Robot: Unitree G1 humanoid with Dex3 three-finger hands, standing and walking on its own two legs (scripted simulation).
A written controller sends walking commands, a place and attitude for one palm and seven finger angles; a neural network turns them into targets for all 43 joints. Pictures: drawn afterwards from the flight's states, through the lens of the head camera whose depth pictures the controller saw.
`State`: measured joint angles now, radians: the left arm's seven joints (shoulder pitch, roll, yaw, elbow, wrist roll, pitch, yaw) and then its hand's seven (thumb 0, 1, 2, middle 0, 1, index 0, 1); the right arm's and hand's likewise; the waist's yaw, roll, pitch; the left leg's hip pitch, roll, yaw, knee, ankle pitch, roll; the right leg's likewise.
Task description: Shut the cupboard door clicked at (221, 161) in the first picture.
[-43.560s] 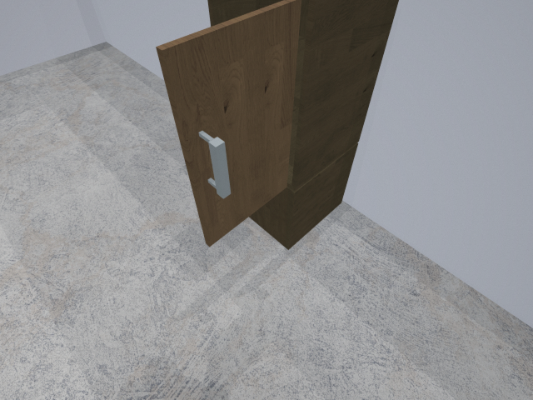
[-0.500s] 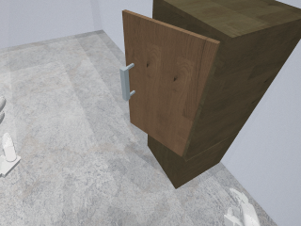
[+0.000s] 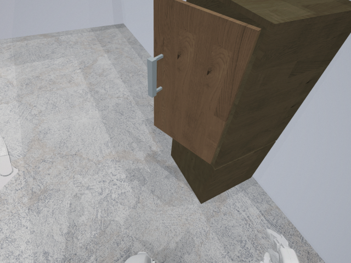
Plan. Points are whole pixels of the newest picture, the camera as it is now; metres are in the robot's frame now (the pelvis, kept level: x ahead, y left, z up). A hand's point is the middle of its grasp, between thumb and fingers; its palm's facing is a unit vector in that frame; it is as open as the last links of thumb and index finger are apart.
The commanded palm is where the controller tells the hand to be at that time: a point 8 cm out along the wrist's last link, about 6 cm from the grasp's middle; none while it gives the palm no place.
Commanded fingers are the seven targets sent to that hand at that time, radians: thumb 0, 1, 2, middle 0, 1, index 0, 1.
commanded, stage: step back with the hand held close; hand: left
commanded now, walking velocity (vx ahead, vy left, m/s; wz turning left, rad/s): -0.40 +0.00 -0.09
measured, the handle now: (156, 76) +0.75 +0.08 +0.00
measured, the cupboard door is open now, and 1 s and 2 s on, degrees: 22 22 22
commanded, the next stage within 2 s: stop stepping back and stand still in 0.44 s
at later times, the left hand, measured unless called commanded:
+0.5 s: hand out of the picture +0.13 +0.29 +0.19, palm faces +0.39 -0.83 -0.40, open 7.4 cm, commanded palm +0.07 +0.32 +0.20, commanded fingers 0.00 0.90 0.90 -0.20 -0.30 -0.20 -0.30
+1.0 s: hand out of the picture +0.05 +0.44 +0.20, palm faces +0.43 -0.87 -0.23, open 7.4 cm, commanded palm -0.03 +0.46 +0.20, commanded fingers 0.00 0.90 0.90 -0.20 -0.30 -0.20 -0.30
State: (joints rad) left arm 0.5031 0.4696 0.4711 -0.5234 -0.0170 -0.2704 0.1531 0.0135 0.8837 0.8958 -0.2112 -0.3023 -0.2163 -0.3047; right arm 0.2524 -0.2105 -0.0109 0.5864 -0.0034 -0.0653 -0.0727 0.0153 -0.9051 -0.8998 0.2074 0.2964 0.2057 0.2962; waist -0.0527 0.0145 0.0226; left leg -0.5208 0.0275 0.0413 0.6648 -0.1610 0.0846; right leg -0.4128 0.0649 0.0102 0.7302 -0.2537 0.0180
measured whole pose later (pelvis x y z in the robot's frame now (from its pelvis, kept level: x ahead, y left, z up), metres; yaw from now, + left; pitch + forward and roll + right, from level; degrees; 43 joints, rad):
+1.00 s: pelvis -0.19 +0.18 +0.02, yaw -5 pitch -3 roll -6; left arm 0.37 0.38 0.43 -0.49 -0.05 -0.13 0.16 0.01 0.89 0.90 -0.20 -0.30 -0.20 -0.30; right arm 0.24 -0.10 0.05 0.65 -0.01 -0.09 -0.01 0.02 -0.91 -0.90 0.21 0.30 0.21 0.30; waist -0.01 -0.03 0.01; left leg -0.30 0.04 0.10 0.56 -0.24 0.01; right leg -0.45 0.08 0.00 1.06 -0.38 -0.01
